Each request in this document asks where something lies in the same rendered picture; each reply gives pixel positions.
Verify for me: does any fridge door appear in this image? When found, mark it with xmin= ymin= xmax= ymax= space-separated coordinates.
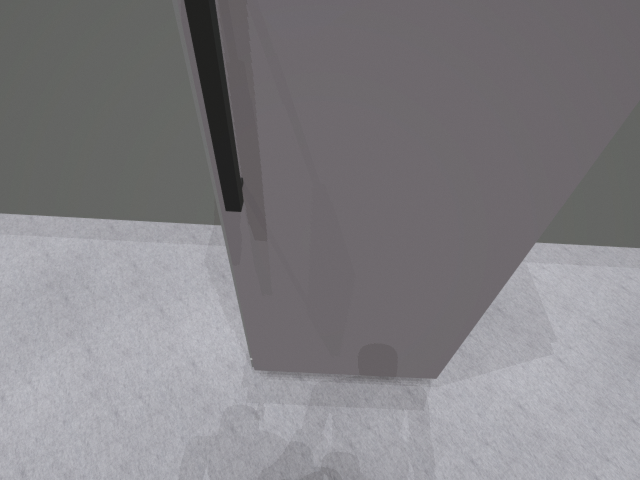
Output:
xmin=177 ymin=0 xmax=640 ymax=379

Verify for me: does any handle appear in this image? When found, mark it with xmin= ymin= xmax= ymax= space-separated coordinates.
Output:
xmin=184 ymin=0 xmax=244 ymax=212

